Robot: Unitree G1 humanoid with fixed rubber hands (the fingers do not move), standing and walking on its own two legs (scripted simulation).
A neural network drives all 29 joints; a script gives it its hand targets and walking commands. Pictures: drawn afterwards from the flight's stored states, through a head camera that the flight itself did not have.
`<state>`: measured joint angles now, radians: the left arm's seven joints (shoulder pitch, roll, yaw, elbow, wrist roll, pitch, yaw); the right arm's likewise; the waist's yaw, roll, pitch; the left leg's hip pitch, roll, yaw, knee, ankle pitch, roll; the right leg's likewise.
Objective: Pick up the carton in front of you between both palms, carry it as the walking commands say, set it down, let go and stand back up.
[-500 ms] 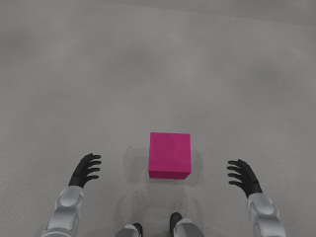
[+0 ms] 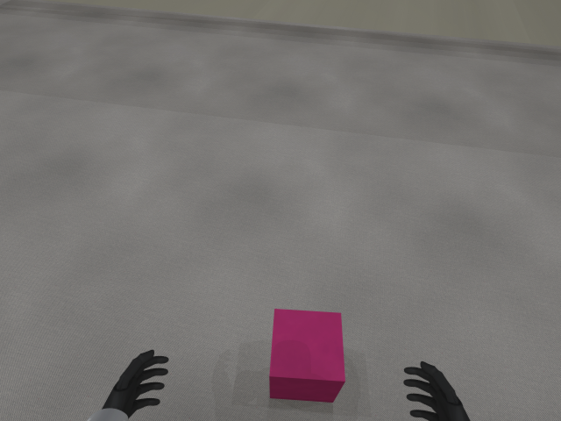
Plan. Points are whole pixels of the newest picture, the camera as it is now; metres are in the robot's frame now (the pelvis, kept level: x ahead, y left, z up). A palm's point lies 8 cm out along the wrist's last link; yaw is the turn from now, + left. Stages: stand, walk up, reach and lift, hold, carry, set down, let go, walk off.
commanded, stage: let go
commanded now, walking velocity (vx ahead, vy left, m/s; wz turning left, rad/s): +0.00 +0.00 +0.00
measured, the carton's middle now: (304, 356) +0.43 -0.07 -0.65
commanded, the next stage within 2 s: stand in 0.16 s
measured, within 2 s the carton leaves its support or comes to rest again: neither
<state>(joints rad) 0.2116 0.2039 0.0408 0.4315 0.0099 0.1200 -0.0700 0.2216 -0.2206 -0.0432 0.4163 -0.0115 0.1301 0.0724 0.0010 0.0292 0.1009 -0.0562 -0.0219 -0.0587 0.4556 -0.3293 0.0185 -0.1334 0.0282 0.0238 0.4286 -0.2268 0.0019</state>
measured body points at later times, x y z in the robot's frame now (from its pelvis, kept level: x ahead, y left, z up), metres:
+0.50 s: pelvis +0.01 -0.01 -0.01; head +0.03 -0.02 +0.44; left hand +0.15 +0.28 -0.10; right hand +0.17 -0.30 -0.10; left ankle -0.05 +0.11 -0.74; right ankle +0.01 -0.12 -0.74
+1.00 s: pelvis +0.01 -0.01 +0.00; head +0.01 -0.02 +0.45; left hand +0.13 +0.29 -0.10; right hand +0.15 -0.31 -0.10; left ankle -0.05 +0.11 -0.74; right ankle +0.01 -0.12 -0.74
